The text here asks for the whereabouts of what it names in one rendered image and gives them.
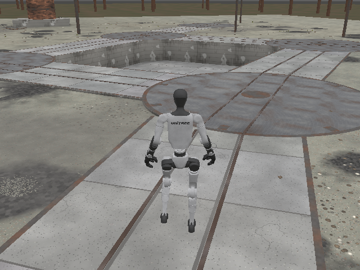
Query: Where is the left robot upper arm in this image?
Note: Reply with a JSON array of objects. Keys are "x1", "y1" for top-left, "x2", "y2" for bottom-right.
[{"x1": 153, "y1": 113, "x2": 169, "y2": 145}]

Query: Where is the robot left forearm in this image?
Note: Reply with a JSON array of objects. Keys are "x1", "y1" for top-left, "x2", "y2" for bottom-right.
[{"x1": 146, "y1": 136, "x2": 158, "y2": 158}]

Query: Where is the right robot thigh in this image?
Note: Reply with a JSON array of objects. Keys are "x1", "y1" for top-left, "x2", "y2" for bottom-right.
[{"x1": 187, "y1": 157, "x2": 200, "y2": 199}]

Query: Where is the left robot hand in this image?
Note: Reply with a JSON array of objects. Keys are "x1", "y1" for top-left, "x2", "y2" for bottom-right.
[{"x1": 145, "y1": 156, "x2": 158, "y2": 168}]

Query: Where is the robot right forearm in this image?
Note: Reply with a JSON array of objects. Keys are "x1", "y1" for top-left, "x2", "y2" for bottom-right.
[{"x1": 203, "y1": 135, "x2": 214, "y2": 156}]

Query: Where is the robot head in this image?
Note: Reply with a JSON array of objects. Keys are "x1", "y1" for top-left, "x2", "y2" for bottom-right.
[{"x1": 171, "y1": 89, "x2": 190, "y2": 116}]

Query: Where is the right robot hand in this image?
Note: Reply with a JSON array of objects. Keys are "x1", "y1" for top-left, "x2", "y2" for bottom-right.
[{"x1": 203, "y1": 154, "x2": 216, "y2": 165}]

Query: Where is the right robot upper arm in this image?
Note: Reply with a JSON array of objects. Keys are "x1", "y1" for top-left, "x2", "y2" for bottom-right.
[{"x1": 192, "y1": 113, "x2": 209, "y2": 144}]

